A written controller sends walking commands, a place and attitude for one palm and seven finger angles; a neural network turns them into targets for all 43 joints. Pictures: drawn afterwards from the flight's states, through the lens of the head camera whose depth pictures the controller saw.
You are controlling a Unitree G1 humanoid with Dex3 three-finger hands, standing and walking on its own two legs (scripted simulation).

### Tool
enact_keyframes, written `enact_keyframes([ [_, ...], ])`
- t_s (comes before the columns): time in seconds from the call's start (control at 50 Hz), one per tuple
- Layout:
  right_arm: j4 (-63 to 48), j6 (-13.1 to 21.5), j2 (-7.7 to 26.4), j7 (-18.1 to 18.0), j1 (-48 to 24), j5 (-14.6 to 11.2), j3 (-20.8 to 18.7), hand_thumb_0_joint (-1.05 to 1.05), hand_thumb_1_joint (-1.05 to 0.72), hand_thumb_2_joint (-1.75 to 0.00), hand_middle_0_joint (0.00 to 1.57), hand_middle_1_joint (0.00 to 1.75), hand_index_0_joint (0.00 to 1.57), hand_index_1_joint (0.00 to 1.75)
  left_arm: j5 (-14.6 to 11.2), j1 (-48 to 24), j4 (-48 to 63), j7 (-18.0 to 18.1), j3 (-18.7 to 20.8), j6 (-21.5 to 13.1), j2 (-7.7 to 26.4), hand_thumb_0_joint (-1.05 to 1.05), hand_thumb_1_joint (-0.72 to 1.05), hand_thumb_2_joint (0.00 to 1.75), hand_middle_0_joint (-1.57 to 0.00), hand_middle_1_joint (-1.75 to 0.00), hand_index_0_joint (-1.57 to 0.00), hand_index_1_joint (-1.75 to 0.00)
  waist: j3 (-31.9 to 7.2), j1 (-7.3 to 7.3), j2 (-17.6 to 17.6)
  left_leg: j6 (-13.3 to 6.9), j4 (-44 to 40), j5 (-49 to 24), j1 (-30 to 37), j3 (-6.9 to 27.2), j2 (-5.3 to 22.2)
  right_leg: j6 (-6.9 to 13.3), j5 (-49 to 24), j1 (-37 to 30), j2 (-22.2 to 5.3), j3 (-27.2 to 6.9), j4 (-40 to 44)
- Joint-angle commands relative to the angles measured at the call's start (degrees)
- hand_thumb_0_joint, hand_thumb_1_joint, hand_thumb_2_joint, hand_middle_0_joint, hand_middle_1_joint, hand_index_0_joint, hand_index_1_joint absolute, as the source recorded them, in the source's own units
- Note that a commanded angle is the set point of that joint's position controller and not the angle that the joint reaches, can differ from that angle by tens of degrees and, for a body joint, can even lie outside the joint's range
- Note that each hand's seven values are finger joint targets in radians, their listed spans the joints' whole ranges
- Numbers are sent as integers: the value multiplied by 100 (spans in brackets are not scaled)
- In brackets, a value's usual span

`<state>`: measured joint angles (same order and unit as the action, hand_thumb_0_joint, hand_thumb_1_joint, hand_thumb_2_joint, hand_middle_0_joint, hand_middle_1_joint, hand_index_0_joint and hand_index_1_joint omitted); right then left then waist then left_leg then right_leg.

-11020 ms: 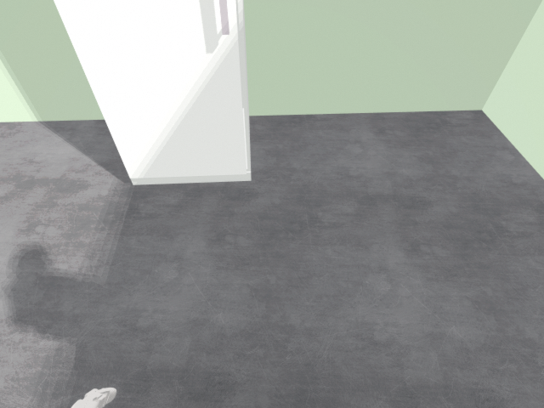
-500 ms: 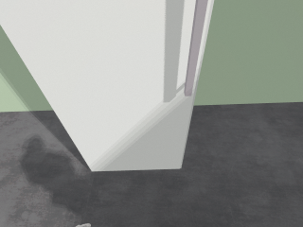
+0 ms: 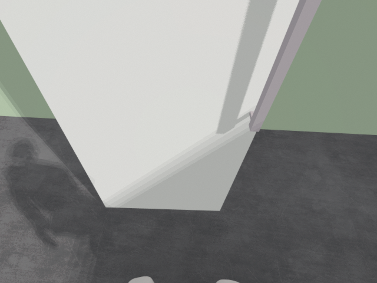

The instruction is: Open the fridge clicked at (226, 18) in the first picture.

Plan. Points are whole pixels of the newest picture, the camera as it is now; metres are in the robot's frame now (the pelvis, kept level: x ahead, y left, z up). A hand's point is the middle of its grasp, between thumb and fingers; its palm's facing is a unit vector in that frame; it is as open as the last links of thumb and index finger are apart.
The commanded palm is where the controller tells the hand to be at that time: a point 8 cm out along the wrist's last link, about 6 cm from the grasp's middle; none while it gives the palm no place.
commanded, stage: come to a stop and stand still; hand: right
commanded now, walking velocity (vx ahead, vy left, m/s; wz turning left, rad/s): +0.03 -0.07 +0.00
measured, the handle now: (283, 48) +0.50 -0.14 +0.25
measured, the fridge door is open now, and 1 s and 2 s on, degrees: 0 0 0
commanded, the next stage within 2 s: look again from close up in 1.10 s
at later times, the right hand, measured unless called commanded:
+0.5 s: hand out of the picture -0.02 -0.20 -0.17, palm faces +0.03 +0.98 -0.20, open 7.4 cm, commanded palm none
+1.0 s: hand out of the picture -0.01 -0.18 -0.16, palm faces +0.02 +0.97 -0.24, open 7.4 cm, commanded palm none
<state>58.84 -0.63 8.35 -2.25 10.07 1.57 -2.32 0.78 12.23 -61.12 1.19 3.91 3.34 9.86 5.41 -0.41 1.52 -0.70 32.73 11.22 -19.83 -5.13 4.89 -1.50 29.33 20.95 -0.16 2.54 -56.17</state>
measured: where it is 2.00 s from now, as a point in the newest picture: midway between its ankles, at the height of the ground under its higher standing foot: outside the picture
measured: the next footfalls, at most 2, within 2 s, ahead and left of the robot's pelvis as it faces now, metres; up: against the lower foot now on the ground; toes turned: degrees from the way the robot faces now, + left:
right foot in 0.18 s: +0.03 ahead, -0.14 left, +0.00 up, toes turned -6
left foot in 0.50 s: +0.00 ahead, +0.09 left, +0.00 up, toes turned +4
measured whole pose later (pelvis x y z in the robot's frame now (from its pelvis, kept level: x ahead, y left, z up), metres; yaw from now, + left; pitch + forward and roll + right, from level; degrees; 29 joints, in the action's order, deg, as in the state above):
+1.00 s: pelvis -0.02 +0.00 +0.01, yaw +1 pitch -1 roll -1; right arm 63.0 1.7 8.1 -2.4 16.4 0.4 0.2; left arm 1.2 17.2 -63.7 1.7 -0.9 -1.0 8.7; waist 0.8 0.3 2.1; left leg -2.9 28.4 17.6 -10.0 -3.4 -1.0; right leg -1.5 16.5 8.8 -1.8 2.3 -26.4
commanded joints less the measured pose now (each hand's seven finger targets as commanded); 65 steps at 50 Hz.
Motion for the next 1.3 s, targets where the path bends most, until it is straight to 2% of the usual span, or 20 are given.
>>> enact_keyframes([
  [0.0, -309, 32, 1238, -90, 413, 56, -317, 0, -90, -90, 20, 30, 20, 30, -13, 212, 414, -55, 42, -77, 268, 0, 90, 90, -20, -30, -20, -30, -884, -222, -1282, -968, -1281, -1945, 887, 1407, 1539, -80, 20, 121, -120, -212, 214],
  [0.06, -342, 2, 1273, -46, 309, 68, -326, 0, -90, -90, 20, 30, 20, 30, -31, 429, 411, -76, -5, -159, 210, 0, 90, 90, -20, -30, -20, -30, -949, -149, -1368, -838, -1401, -709, 848, 1379, 1281, -27, -222, -292, -47, 25, 1442],
  [0.1, -376, -50, 1216, -32, 95, 21, -301, 0, -90, -90, 20, 30, 20, 30, -26, 950, 232, -63, -56, -224, 140, 0, 90, 90, -20, -30, -20, -30, -941, 102, -1340, -500, -1291, 516, 171, 1163, 961, 29, -1032, -1263, 17, 209, 2717],
  [0.12, -395, -74, 1031, -14, 21, -28, -235, 0, -90, -90, 20, 30, 20, 30, -17, 1197, 138, -55, -79, -277, 216, 0, 90, 90, -20, -30, -20, -30, -890, 212, -923, -244, -1013, 1267, -284, 955, 678, 57, -1264, -1726, -116, 29, 3377],
  [0.16, -501, -100, 448, 61, 49, -101, -97, 0, -90, -90, 20, 30, 20, 30, 73, 805, 380, -7, -16, -353, 819, 0, 90, 90, -20, -30, -20, -30, -153, 136, 1181, 260, 377, 1317, -545, 203, -213, 597, 319, -440, -1684, -1973, 4887],
  [0.18, -422, -126, 512, 66, -38, -46, -108, 0, -90, -90, 20, 30, 20, 30, 87, 316, 440, 18, -27, -387, 864, 0, 90, 90, -20, -30, -20, -30, 107, 72, 1366, 280, 828, 1267, -321, 409, -164, 810, 706, 169, -1857, -2310, 5204],
  [0.22, -189, -150, 542, 136, 150, -8, -142, 0, -90, -90, 20, 30, 20, 30, 88, -10, 442, 67, -88, -412, 720, 0, 90, 90, -20, -30, -20, -30, 397, -110, 929, 243, 1495, 914, -258, 610, -227, 727, 326, 264, -1517, -1767, 5154],
  [0.26, -49, -85, 533, 197, 361, -10, -119, 0, -90, -90, 20, 30, 20, 30, 56, 146, 368, 100, -119, -461, 636, 0, 90, 90, -20, -30, -20, -30, 270, -90, 595, 270, 1554, 824, -545, 547, -246, 759, -582, -462, -1363, -1355, 4878],
  [0.34, -41, -12, 423, 198, 135, -52, -23, 0, -90, -90, 20, 30, 20, 30, 73, 725, 106, 142, -70, -469, 668, 0, 90, 90, -20, -30, -20, -30, -69, 233, 616, 322, 906, 1184, -537, 379, -201, 954, -2442, -1546, -1521, -1253, 4389],
  [0.42, 166, 55, 343, 167, 494, -105, 15, 0, -90, -90, 20, 30, 20, 30, 38, 834, -83, 159, -46, -440, 706, 0, 90, 90, -20, -30, -20, -30, -513, 138, 617, 257, -673, 480, 494, 174, -315, 813, -3990, -1721, -1328, -991, 3605],
  [0.46, 410, 143, 539, 96, 882, -119, 14, 0, -90, -90, 20, 30, 20, 30, -34, 860, -161, 136, -90, -478, 448, 0, 90, 90, -20, -30, -20, -30, -667, 54, 138, 109, -1358, -943, 1611, 579, 47, 411, -3565, -1063, -934, -631, 3132],
  [0.48, 590, 178, 725, -195, 1464, -30, 61, 0, -90, -90, 20, 30, 20, 30, -87, 84, 318, 105, -140, -574, 599, 0, 90, 90, -20, -30, -20, -30, -253, -251, -307, -2, -1330, -2951, 960, 1106, 474, 126, -2799, -789, -687, -137, 2144],
  [0.5, 373, 298, 841, -124, 1018, -49, 119, 0, -90, -90, 20, 30, 20, 30, -39, 493, 329, 23, -241, -470, 192, 0, 90, 90, -20, -30, -20, -30, -554, 179, -759, -336, -1393, -1516, 1076, 1161, 667, 127, -804, -509, -354, -61, 2122],
  [0.52, 266, 360, 768, -96, 961, -51, 88, 0, -90, -90, 20, 30, 20, 30, 7, 639, 279, -27, -248, -427, 198, 0, 90, 90, -20, -30, -20, -30, -833, 144, -1240, -515, -1433, -1109, 1156, 1284, 578, 163, -659, -456, -292, -37, 1960],
  [0.58, 147, 435, 673, -93, 735, -81, 86, 0, -90, -90, 20, 30, 20, 30, 23, 956, 175, -26, -315, -476, 64, 0, 90, 90, -20, -30, -20, -30, -875, 322, -301, -637, -1049, -1527, 1036, 1127, 562, 174, -1300, -921, -308, -94, 2577],
  [0.64, 192, 333, 547, -53, 805, -96, 141, 0, -90, -90, 20, 30, 20, 30, 24, 908, 113, 21, -342, -514, 204, 0, 90, 90, -20, -30, -20, -30, -229, 171, 460, -336, -778, -600, 670, 804, 58, 293, -2244, -805, -604, -427, 3051],
  [0.7, 264, 332, 531, -34, 917, -98, 166, 0, -90, -90, 20, 30, 20, 30, 14, 895, 112, 44, -368, -506, 246, 0, 90, 90, -20, -30, -20, -30, -146, 131, -227, -286, -910, -598, 768, 832, 68, 285, -2141, -764, -560, -386, 3120],
  [0.74, 254, 316, 542, -29, 908, -108, 174, 0, -90, -90, 20, 30, 20, 30, 7, 896, 78, 50, -375, -498, 247, 0, 90, 90, -20, -30, -20, -30, -62, 131, -314, -282, -1025, -383, 723, 872, 93, 276, -1965, -793, -518, -359, 3211],
  [1.06, 258, 330, 729, -28, 989, -97, 130, 0, -90, -90, 20, 30, 20, 30, 6, 787, -173, 74, -407, -507, 278, 0, 90, 90, -20, -30, -20, -30, -264, 45, -294, -268, -1066, -1466, 1142, 863, 202, 209, -2320, -1012, -511, -242, 3329],
  [1.28, 283, 293, 771, -5, 902, -92, 131, 0, -90, -90, 20, 30, 20, 30, 7, 666, -208, 84, -392, -503, 396, 0, 90, 90, -20, -30, -20, -30, -193, 39, -136, -262, -1165, -940, 1002, 902, 165, 222, -2245, -1057, -546, -293, 3435],
])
